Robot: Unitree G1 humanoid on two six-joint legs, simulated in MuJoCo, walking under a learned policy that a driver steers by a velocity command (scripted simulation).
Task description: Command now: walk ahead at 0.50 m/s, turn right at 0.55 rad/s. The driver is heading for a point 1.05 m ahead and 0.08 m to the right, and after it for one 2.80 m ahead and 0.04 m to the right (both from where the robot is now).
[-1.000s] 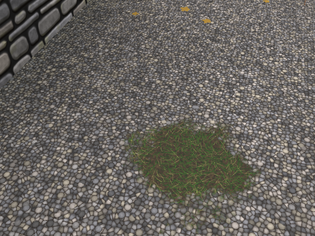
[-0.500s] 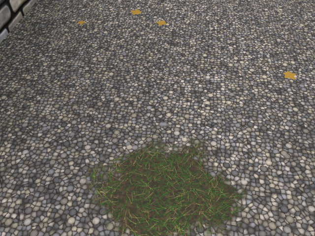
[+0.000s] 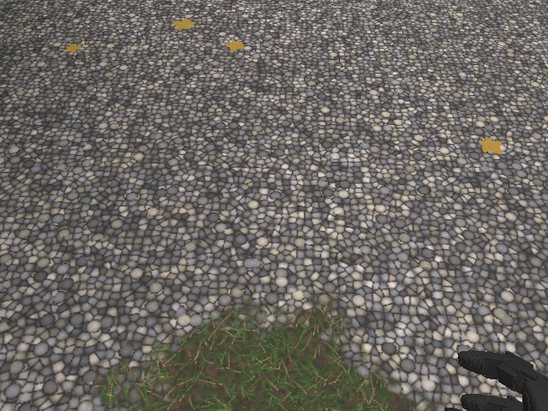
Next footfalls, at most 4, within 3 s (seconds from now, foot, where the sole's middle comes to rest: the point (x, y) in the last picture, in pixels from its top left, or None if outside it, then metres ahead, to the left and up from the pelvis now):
0.48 right None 0.36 -0.20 -0.76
1.04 left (325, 331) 0.72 -0.07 -0.76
1.52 right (390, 250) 1.00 -0.26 -0.76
1.98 left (295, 237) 1.02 0.03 -0.76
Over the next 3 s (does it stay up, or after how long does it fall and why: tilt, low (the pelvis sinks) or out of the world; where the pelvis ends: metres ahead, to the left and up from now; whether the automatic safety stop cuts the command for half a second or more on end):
stays up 0.99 -0.12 0.02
